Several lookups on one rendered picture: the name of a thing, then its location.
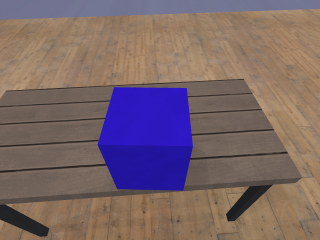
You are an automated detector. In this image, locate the table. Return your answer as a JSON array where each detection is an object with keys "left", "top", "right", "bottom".
[{"left": 0, "top": 79, "right": 302, "bottom": 237}]

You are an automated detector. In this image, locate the carton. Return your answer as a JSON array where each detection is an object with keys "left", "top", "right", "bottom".
[{"left": 97, "top": 87, "right": 193, "bottom": 191}]

